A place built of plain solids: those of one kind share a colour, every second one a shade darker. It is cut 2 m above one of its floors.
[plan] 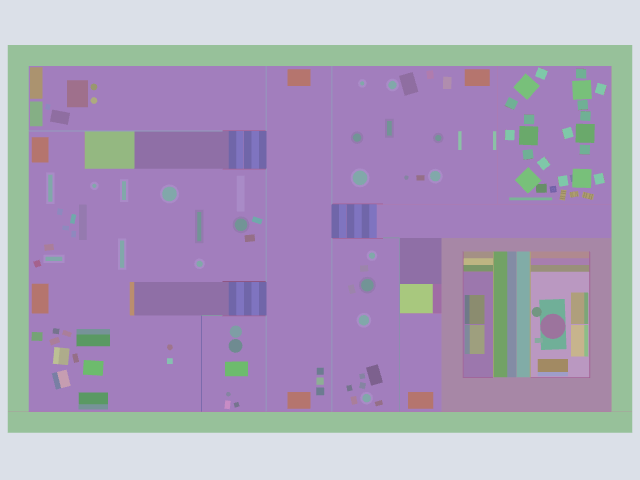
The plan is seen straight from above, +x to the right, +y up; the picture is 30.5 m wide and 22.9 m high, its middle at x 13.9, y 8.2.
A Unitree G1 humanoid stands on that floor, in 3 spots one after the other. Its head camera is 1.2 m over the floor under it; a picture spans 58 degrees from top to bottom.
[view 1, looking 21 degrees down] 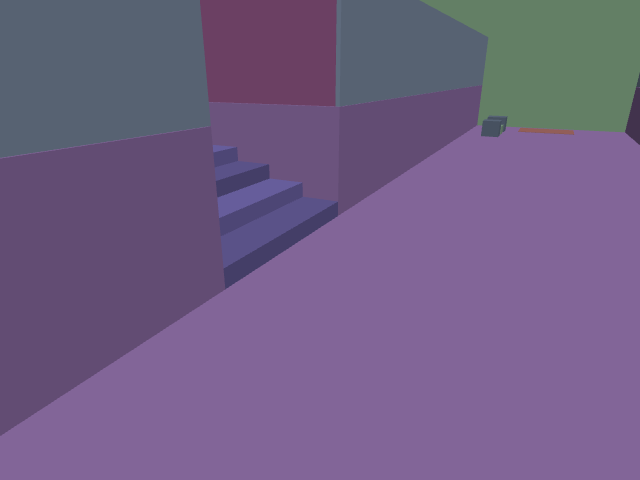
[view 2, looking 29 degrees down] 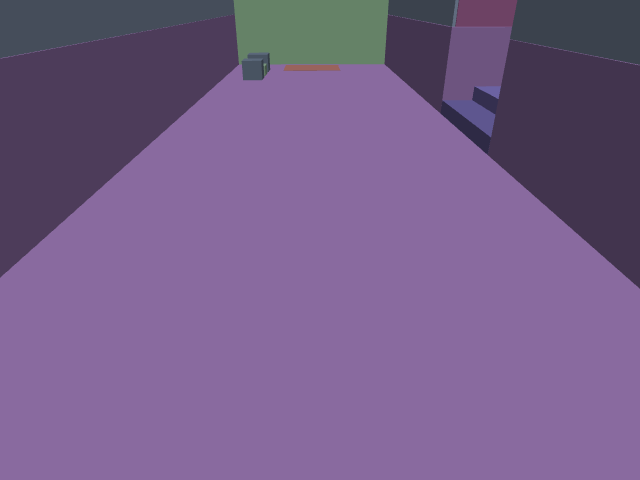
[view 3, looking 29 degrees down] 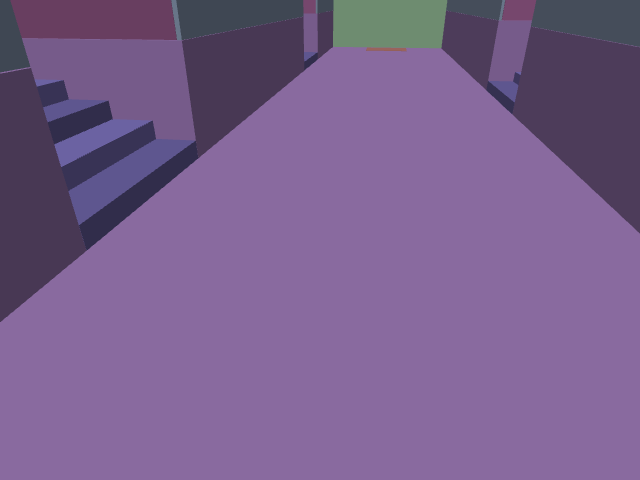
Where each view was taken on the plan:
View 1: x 12.90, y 11.70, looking -63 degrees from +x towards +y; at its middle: floor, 3.35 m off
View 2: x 12.90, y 9.90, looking -91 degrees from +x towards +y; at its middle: floor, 2.48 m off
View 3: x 12.90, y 2.75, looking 98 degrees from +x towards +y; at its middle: floor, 2.48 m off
